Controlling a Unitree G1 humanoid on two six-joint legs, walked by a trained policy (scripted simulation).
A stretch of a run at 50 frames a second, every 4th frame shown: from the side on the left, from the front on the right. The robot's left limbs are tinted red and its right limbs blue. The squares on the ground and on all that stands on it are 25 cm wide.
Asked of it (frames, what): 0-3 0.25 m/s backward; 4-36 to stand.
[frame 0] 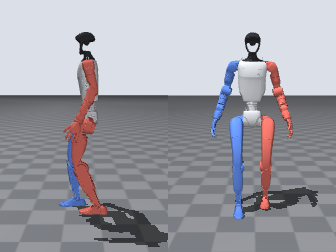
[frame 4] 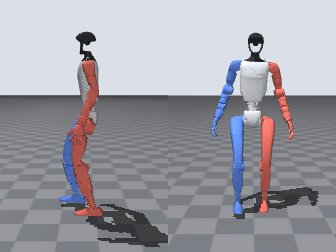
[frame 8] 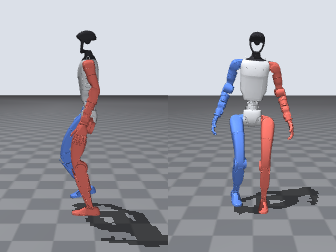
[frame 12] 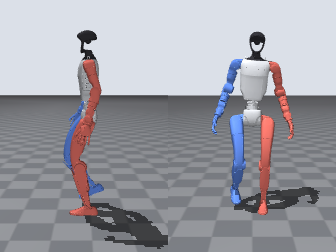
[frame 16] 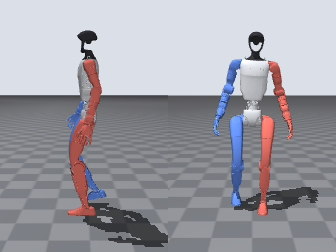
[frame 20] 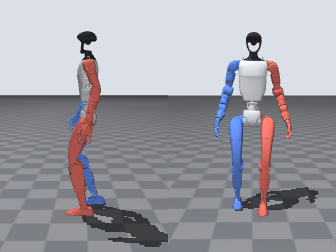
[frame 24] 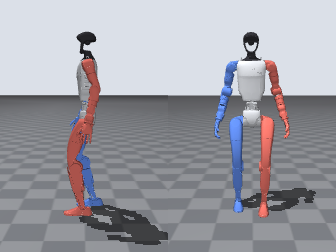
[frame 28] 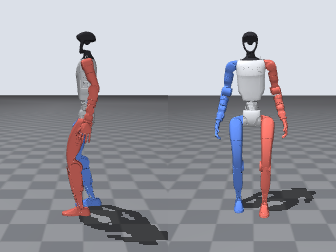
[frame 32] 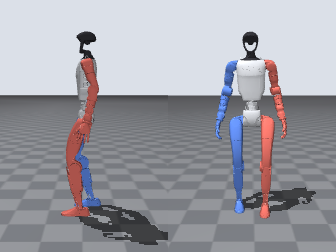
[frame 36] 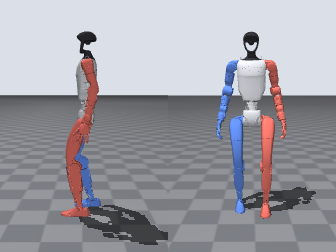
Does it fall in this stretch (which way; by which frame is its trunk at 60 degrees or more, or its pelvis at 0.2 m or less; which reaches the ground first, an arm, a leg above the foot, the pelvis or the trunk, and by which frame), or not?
no
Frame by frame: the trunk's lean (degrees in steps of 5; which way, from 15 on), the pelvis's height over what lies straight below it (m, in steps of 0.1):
0: 5, 0.8
4: 5, 0.8
8: 5, 0.8
12: 5, 0.8
16: 5, 0.8
20: 0, 0.8
24: 0, 0.8
28: 0, 0.8
32: 0, 0.8
36: 0, 0.8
